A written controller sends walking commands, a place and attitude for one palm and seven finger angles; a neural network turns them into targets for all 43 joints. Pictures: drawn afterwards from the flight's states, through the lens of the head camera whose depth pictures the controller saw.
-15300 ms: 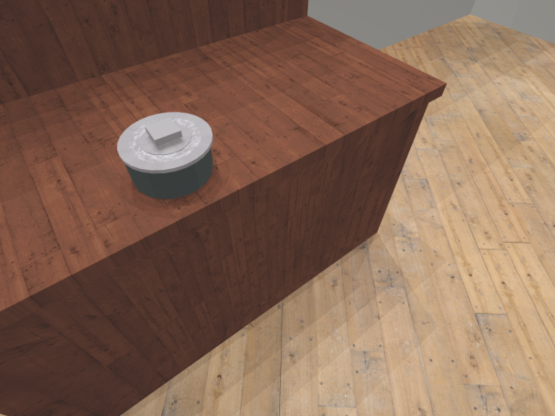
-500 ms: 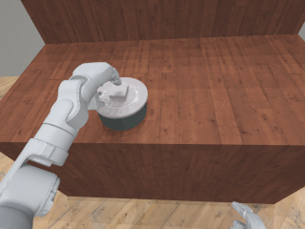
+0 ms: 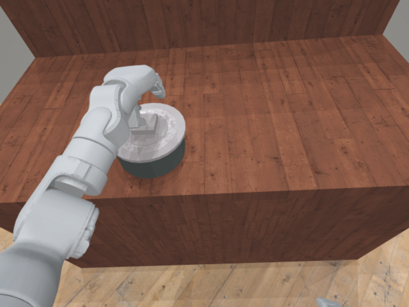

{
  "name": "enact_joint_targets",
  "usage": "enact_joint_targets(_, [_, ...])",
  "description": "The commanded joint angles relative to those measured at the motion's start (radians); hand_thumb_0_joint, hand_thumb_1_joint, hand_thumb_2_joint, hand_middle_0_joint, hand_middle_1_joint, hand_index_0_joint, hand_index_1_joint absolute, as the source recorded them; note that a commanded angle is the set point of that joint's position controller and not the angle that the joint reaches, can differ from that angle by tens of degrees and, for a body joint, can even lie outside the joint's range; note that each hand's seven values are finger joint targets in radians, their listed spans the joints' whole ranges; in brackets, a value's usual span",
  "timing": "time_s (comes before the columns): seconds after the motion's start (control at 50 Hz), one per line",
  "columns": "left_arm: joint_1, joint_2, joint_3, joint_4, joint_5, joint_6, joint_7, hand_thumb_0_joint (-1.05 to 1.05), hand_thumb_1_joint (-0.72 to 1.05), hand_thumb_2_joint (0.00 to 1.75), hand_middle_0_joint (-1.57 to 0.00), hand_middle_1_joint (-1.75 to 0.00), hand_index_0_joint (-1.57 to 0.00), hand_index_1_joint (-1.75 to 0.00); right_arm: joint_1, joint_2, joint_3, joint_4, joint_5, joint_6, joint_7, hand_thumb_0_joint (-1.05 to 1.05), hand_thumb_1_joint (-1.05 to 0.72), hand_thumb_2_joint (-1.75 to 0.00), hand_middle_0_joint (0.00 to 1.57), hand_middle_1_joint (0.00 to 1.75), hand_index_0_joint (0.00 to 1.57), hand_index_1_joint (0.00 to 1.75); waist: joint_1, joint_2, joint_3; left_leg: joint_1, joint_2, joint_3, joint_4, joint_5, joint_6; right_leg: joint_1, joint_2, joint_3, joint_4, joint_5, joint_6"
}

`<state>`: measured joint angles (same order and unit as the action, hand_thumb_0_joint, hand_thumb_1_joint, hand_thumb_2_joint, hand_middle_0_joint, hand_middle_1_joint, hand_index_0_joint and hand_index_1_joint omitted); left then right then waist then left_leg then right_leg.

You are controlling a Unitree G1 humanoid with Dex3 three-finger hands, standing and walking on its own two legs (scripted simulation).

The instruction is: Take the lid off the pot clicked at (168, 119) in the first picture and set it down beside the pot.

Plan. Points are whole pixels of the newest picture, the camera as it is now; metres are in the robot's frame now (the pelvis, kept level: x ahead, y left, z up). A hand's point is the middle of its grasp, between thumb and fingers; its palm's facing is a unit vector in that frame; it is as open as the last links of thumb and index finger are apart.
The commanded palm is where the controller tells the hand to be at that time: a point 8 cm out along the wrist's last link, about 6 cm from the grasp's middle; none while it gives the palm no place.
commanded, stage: move the open hand above the knob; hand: left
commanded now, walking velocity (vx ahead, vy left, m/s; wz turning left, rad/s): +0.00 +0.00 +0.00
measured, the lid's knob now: (144, 123) +0.49 +0.13 +0.08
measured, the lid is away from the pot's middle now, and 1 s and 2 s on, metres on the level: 0.00 0.00 0.01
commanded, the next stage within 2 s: lower the open fingers around the knob in 0.50 s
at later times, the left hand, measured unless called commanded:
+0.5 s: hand (131, 110) +0.46 +0.13 +0.14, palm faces -0.31 -0.03 -0.95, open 10.0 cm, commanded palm +0.46 +0.14 +0.21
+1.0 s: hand (135, 118) +0.46 +0.13 +0.12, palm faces -0.35 -0.04 -0.93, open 10.0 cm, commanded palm +0.46 +0.14 +0.18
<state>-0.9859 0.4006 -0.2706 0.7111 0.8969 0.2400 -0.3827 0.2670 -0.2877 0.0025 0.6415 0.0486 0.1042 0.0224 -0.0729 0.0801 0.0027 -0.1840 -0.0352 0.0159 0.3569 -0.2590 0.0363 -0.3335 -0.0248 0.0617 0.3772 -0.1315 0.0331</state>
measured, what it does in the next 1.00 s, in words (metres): stands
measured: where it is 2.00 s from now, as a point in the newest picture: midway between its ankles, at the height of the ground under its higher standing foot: outside the picture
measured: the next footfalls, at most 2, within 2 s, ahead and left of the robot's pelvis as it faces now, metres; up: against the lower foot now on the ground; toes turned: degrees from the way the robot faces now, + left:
none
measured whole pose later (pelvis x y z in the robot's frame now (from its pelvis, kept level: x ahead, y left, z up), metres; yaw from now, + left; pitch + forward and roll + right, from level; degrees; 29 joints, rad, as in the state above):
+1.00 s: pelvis +0.00 +0.01 +0.00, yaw +1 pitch +5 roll +0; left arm -0.99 0.37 -0.31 0.76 0.89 0.24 -0.38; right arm 0.26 -0.28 0.00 0.64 0.05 0.09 0.02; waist -0.07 0.06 0.00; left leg -0.19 -0.05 0.00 0.38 -0.27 0.05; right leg -0.33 -0.04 0.05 0.39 -0.15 0.04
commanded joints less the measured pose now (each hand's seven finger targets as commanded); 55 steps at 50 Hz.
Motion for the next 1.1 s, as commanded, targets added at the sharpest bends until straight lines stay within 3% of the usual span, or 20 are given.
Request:
enact_joint_targets(0.0, [-0.502,0.221,0.100,-0.174,0.016,0.003,0.041,0.00,-0.26,1.37,-0.83,-0.08,-0.83,-0.08,-0.026,-0.119,-0.038,-0.126,-0.001,-0.035,-0.003,0.00,-0.90,-0.90,0.20,0.30,0.20,0.30,0.021,-0.125,-0.427,0.022,-0.015,0.005,-0.013,0.405,0.027,0.311,0.053,-0.065,0.032,0.340,-0.067])
enact_joint_targets(0.04, [-0.502,0.227,0.101,-0.132,0.018,0.011,0.042,0.00,-0.26,1.37,-0.83,-0.08,-0.83,-0.08,-0.021,-0.123,-0.039,-0.116,0.003,-0.034,-0.005,0.00,-0.90,-0.90,0.20,0.30,0.20,0.30,0.015,-0.134,-0.385,0.006,-0.015,0.012,-0.018,0.350,0.027,0.286,0.055,-0.068,0.026,0.303,-0.066])
enact_joint_targets(0.16, [-0.549,0.248,0.110,-0.202,0.016,-0.001,0.039,0.00,-0.26,1.37,-0.83,-0.08,-0.83,-0.08,-0.021,-0.118,-0.041,-0.120,-0.001,-0.042,-0.011,0.00,-0.90,-0.90,0.20,0.30,0.20,0.30,0.013,-0.115,-0.459,0.040,-0.015,0.001,-0.002,0.386,0.030,0.308,0.051,-0.059,0.036,0.332,-0.068])
enact_joint_targets(0.24, [-0.500,0.206,0.079,-0.153,0.013,0.008,0.033,0.00,-0.26,1.37,-0.83,-0.08,-0.83,-0.08,-0.029,-0.120,-0.036,-0.115,0.005,-0.035,-0.007,0.00,-0.90,-0.90,0.20,0.30,0.20,0.30,0.012,-0.139,-0.393,0.027,-0.017,0.005,-0.011,0.385,0.025,0.285,0.055,-0.078,0.029,0.328,-0.063])
enact_joint_targets(0.28, [-0.518,0.164,0.047,-0.169,0.008,0.008,0.026,0.00,-0.26,1.37,-0.83,-0.08,-0.83,-0.08,-0.038,-0.118,-0.039,-0.120,0.006,-0.036,-0.006,0.00,-0.90,-0.90,0.20,0.30,0.20,0.30,0.006,-0.109,-0.389,0.041,-0.018,0.005,-0.007,0.381,0.027,0.253,0.054,-0.077,0.024,0.308,-0.067])
enact_joint_targets(0.32, [-0.545,0.213,0.084,-0.174,0.008,0.006,0.026,0.00,-0.26,1.37,-0.83,-0.08,-0.83,-0.08,-0.029,-0.120,-0.040,-0.115,0.003,-0.036,-0.011,0.00,-0.90,-0.90,0.20,0.30,0.20,0.30,0.004,-0.116,-0.403,0.048,-0.017,0.005,-0.005,0.365,0.028,0.267,0.053,-0.073,0.026,0.306,-0.065])
enact_joint_targets(0.36, [-0.579,0.170,0.041,-0.183,0.004,0.001,0.022,0.00,-0.26,1.37,-0.83,-0.08,-0.83,-0.08,-0.043,-0.111,-0.034,-0.120,0.003,-0.037,-0.015,0.00,-0.90,-0.90,0.20,0.30,0.20,0.30,-0.002,-0.106,-0.403,0.046,-0.021,0.003,-0.003,0.358,0.028,0.259,0.050,-0.071,0.028,0.305,-0.067])
enact_joint_targets(0.4, [-0.578,0.213,0.076,-0.189,0.010,-0.006,0.027,0.00,-0.26,1.37,-0.83,-0.08,-0.83,-0.08,-0.039,-0.113,-0.033,-0.121,0.001,-0.038,-0.017,0.00,-0.90,-0.90,0.20,0.30,0.20,0.30,0.004,-0.101,-0.436,0.061,-0.019,0.000,-0.001,0.379,0.028,0.276,0.051,-0.069,0.030,0.315,-0.066])
enact_joint_targets(0.44, [-0.588,0.173,0.043,-0.140,0.013,-0.003,0.027,0.00,-0.26,1.37,-0.83,-0.08,-0.83,-0.08,-0.038,-0.112,-0.030,-0.109,0.006,-0.031,-0.018,0.00,-0.90,-0.90,0.20,0.30,0.20,0.30,-0.004,-0.116,-0.384,0.043,-0.018,0.002,-0.014,0.361,0.021,0.254,0.053,-0.081,0.026,0.297,-0.065])
enact_joint_targets(0.46, [-0.588,0.152,0.032,-0.140,0.007,-0.003,0.028,0.00,-0.26,1.37,-0.83,-0.08,-0.83,-0.08,-0.036,-0.111,-0.033,-0.108,0.004,-0.034,-0.018,0.00,-0.90,-0.90,0.20,0.30,0.20,0.30,-0.005,-0.112,-0.387,0.051,-0.019,0.002,-0.010,0.364,0.023,0.244,0.052,-0.080,0.025,0.298,-0.066])
enact_joint_targets(0.52, [-0.589,0.204,0.077,-0.182,0.008,-0.015,0.033,0.00,-0.26,1.37,-0.83,-0.08,-0.83,-0.08,-0.039,-0.113,-0.031,-0.117,0.000,-0.037,-0.016,0.00,-0.90,-0.90,0.20,0.30,0.20,0.30,0.010,-0.105,-0.450,0.075,-0.018,-0.009,-0.004,0.418,0.022,0.287,0.051,-0.075,0.035,0.333,-0.067])
enact_joint_targets(0.62, [-0.551,0.136,0.028,-0.082,0.007,0.045,0.016,0.00,-0.26,1.37,-0.83,-0.08,-0.83,-0.08,-0.038,-0.118,-0.031,-0.101,0.005,-0.030,-0.001,0.00,-0.90,-0.90,0.20,0.30,0.20,0.30,0.005,-0.105,-0.397,0.059,-0.022,-0.010,-0.006,0.434,0.018,0.261,0.055,-0.091,0.038,0.342,-0.065])
enact_joint_targets(0.64, [-0.553,0.168,0.057,-0.120,0.004,0.045,0.013,0.00,-0.26,1.37,-0.83,-0.08,-0.83,-0.08,-0.041,-0.122,-0.034,-0.106,0.003,-0.035,0.000,0.00,-0.90,-0.90,0.20,0.30,0.20,0.30,0.013,-0.111,-0.432,0.074,-0.021,-0.014,-0.003,0.451,0.020,0.282,0.054,-0.087,0.042,0.356,-0.065])
enact_joint_targets(0.68, [-0.556,0.109,0.008,-0.176,-0.003,0.039,-0.003,0.00,-0.26,1.37,-0.83,-0.08,-0.83,-0.08,-0.056,-0.115,-0.035,-0.124,-0.003,-0.041,0.000,0.00,-0.90,-0.90,0.20,0.30,0.20,0.30,0.004,-0.079,-0.455,0.104,-0.020,-0.021,0.016,0.502,0.025,0.260,0.052,-0.082,0.045,0.369,-0.067])
enact_joint_targets(0.76, [-0.511,0.167,0.058,-0.091,-0.003,0.026,-0.008,0.00,-0.26,1.37,-0.83,-0.08,-0.83,-0.08,-0.031,-0.122,-0.030,-0.107,0.000,-0.036,-0.010,0.00,-0.90,-0.90,0.20,0.30,0.20,0.30,0.003,-0.190,-0.361,0.040,-0.021,-0.009,-0.004,0.397,0.025,0.266,0.059,-0.096,0.036,0.336,-0.060])
enact_joint_targets(0.84, [-0.587,0.167,0.045,-0.160,0.005,-0.005,0.015,0.00,-0.26,1.37,-0.83,-0.08,-0.83,-0.08,-0.023,-0.113,-0.032,-0.111,-0.006,-0.039,-0.014,0.00,-0.90,-0.90,0.20,0.30,0.20,0.30,0.003,-0.102,-0.415,0.060,-0.020,-0.014,0.002,0.400,0.024,0.261,0.051,-0.078,0.044,0.320,-0.069])
enact_joint_targets(0.88, [-0.556,0.197,0.081,-0.133,0.009,-0.010,0.029,0.00,-0.26,1.37,-0.83,-0.08,-0.83,-0.08,-0.012,-0.117,-0.034,-0.106,-0.007,-0.038,-0.016,0.00,-0.90,-0.90,0.20,0.30,0.20,0.30,0.006,-0.110,-0.423,0.060,-0.017,-0.017,0.003,0.423,0.024,0.270,0.056,-0.079,0.041,0.331,-0.070])
enact_joint_targets(0.92, [-0.534,0.171,0.066,-0.154,0.009,-0.012,0.040,0.00,-0.26,1.37,-0.83,-0.08,-0.83,-0.08,-0.016,-0.109,-0.037,-0.114,-0.007,-0.043,-0.009,0.00,-0.90,-0.90,0.20,0.30,0.20,0.30,0.011,-0.092,-0.446,0.078,-0.014,-0.021,0.013,0.439,0.024,0.266,0.053,-0.074,0.049,0.331,-0.070])
enact_joint_targets(0.98, [-0.471,0.130,0.048,-0.095,0.004,-0.003,0.045,0.00,-0.26,1.37,-0.83,-0.08,-0.83,-0.08,-0.013,-0.116,-0.039,-0.104,-0.001,-0.036,-0.002,0.00,-0.90,-0.90,0.20,0.30,0.20,0.30,0.008,-0.109,-0.401,0.057,-0.014,-0.014,0.010,0.444,0.020,0.244,0.060,-0.089,0.043,0.329,-0.068])
enact_joint_targets(1.08, [-0.513,0.117,0.033,-0.167,-0.001,-0.007,0.057,0.00,-0.26,1.37,-0.83,-0.08,-0.83,-0.08,-0.021,-0.114,-0.042,-0.101,-0.004,-0.033,0.000,0.00,-0.90,-0.90,0.20,0.30,0.20,0.30,0.003,-0.080,-0.429,0.080,-0.010,-0.024,0.022,0.446,0.020,0.226,0.058,-0.083,0.052,0.318,-0.071])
